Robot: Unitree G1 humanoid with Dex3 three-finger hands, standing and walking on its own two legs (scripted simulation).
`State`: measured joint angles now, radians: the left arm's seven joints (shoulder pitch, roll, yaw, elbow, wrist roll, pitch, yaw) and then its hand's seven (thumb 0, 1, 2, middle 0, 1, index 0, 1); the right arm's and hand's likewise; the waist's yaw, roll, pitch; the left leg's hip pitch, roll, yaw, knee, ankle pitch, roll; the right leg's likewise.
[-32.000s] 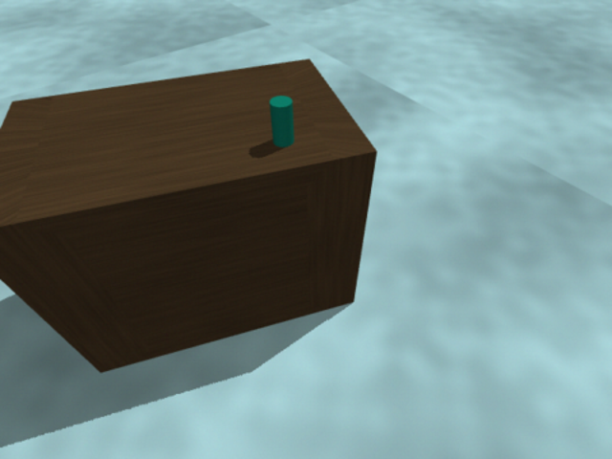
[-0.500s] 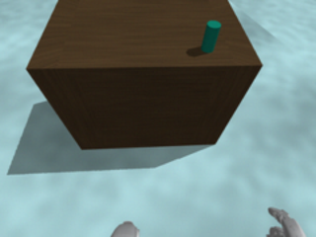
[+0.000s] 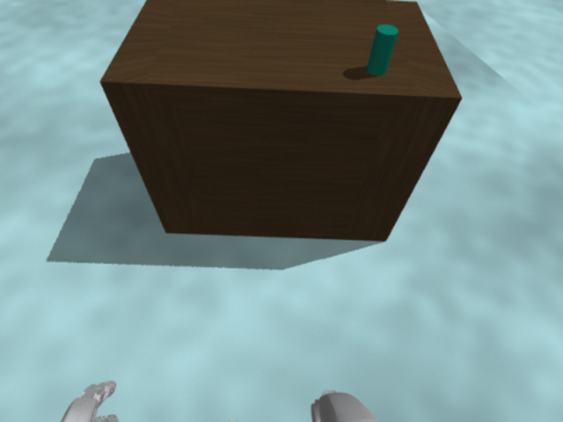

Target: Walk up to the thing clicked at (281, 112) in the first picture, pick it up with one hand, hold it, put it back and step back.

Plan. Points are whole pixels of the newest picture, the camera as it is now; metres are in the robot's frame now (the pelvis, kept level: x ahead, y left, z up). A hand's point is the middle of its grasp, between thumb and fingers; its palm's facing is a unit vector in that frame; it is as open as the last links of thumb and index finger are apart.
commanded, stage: step back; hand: right
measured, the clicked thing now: (381, 51) +0.98 -0.24 +0.00
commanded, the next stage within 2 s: stand in 1.40 s
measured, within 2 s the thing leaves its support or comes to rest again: neither
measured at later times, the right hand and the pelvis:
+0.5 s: hand out of the picture -0.07 -0.32 -0.16, palm faces -0.04 +0.93 -0.36, open 7.4 cm; pelvis -0.13 -0.04 +0.00, yaw -1 degrees
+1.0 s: hand out of the picture -0.04 -0.32 -0.15, palm faces -0.06 +0.93 -0.36, open 7.4 cm; pelvis -0.11 -0.05 +0.01, yaw +1 degrees
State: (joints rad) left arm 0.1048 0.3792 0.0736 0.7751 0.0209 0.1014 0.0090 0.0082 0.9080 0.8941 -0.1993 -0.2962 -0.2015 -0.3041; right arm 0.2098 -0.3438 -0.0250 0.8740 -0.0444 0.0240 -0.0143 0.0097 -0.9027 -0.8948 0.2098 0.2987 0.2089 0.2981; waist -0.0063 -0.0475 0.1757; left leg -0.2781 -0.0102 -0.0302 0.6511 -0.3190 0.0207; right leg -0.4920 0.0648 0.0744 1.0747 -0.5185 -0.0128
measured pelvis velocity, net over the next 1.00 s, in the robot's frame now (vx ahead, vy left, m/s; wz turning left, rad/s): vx -0.11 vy -0.05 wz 0.02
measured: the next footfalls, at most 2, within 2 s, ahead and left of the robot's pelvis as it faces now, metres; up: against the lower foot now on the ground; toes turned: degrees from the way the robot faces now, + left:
right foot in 0.22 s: -0.05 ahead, -0.15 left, +0.00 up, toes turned -1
left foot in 0.54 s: -0.09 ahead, +0.10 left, +0.00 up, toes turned -3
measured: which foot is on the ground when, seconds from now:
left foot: down 0.00-0.26, up 0.28-0.52, down 0.54-0.82, up 0.84-1.00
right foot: up 0.00-0.20, down 0.22-1.00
